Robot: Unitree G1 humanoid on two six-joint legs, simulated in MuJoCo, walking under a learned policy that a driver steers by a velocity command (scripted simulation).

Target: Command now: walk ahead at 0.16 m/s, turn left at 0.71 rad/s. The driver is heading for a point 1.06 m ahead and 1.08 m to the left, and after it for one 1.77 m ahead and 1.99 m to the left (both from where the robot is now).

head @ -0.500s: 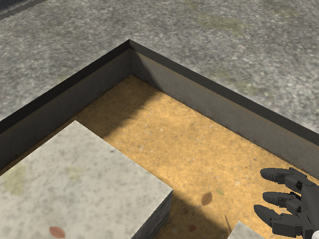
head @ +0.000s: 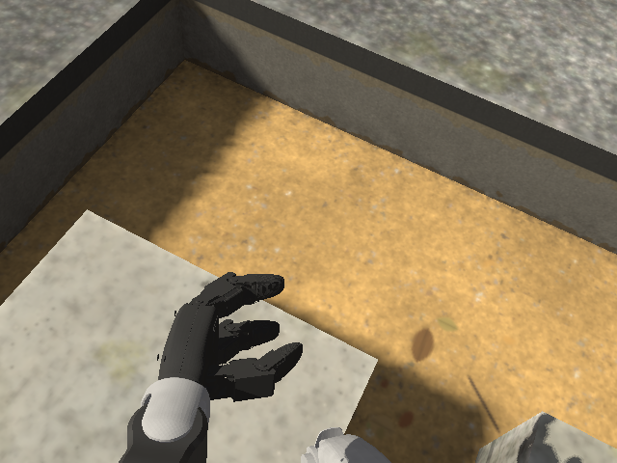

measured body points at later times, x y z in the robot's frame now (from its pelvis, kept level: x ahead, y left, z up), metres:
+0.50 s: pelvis +0.02 +0.10 +0.05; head +0.03 +0.12 +0.50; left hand -0.15 +0.30 -0.08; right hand +0.35 +0.22 +0.09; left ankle +0.05 +0.23 -0.46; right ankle +0.03 -0.10 -0.66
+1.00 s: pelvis -0.03 +0.09 +0.24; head +0.01 +0.11 +0.69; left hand +0.06 +0.44 +0.24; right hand +0.22 -0.08 +0.12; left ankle -0.06 +0.15 -0.38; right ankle +0.06 +0.05 -0.46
